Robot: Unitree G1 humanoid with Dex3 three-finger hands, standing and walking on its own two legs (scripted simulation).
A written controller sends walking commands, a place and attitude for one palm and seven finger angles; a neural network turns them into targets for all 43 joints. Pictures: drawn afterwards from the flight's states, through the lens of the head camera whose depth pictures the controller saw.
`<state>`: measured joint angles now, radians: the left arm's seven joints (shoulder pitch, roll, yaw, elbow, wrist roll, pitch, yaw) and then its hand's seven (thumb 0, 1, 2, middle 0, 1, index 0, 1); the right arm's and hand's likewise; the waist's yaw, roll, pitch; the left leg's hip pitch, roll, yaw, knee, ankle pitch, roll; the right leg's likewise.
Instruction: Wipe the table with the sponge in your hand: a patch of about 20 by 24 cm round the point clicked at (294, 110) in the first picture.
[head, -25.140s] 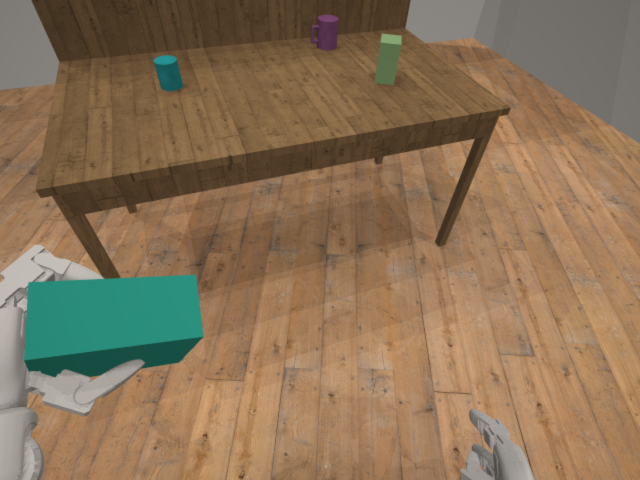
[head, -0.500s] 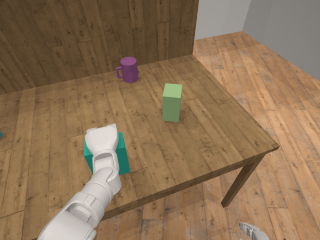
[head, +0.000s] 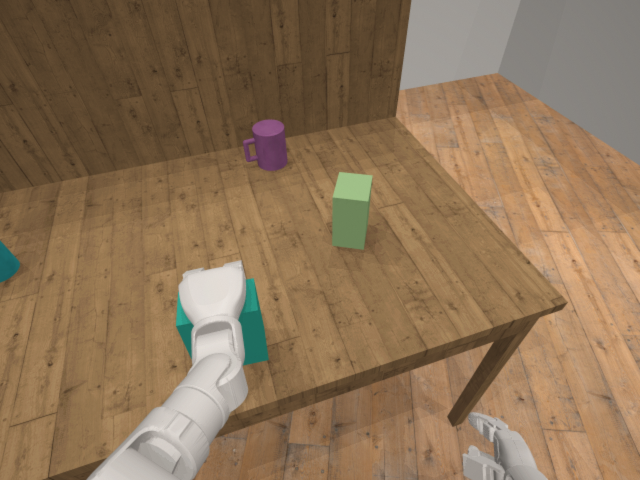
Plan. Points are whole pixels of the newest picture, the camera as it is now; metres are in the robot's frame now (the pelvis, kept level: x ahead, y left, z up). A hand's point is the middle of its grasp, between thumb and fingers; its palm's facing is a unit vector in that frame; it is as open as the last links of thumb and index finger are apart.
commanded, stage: wipe back along the third lane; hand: left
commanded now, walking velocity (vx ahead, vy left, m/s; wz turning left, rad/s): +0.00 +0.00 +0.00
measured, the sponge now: (228, 336) +0.33 +0.19 -0.06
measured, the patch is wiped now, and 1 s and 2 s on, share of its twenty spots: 1.00 1.00 1.00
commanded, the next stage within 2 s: slide back across to the middle lane in 0.64 s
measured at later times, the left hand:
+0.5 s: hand (223, 314) +0.34 +0.19 -0.01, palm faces -0.06 -0.02 -1.00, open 10.3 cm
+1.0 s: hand (215, 319) +0.33 +0.19 +0.00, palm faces -0.04 -0.07 -1.00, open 10.3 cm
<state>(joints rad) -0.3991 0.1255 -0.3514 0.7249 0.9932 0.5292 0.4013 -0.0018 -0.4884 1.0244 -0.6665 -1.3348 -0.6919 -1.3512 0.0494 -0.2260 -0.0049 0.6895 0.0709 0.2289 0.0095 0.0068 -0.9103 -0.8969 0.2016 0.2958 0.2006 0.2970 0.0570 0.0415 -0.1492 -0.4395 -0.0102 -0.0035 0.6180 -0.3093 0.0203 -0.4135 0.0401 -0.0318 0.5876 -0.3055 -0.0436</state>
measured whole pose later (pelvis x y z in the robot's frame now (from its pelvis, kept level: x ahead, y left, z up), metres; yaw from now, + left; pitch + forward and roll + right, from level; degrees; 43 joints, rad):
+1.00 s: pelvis -0.01 +0.00 +0.00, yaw -1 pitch +6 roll +0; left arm -0.33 0.17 -0.27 0.65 0.98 0.49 0.38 0.00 -0.49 1.03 -0.67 -1.34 -0.69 -1.35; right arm 0.09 -0.23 -0.01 0.69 0.08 0.21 -0.01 0.01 -0.91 -0.90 0.20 0.30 0.20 0.30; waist 0.04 0.05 -0.13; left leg -0.41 0.00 0.01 0.60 -0.29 0.02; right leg -0.40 0.05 -0.01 0.58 -0.29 -0.05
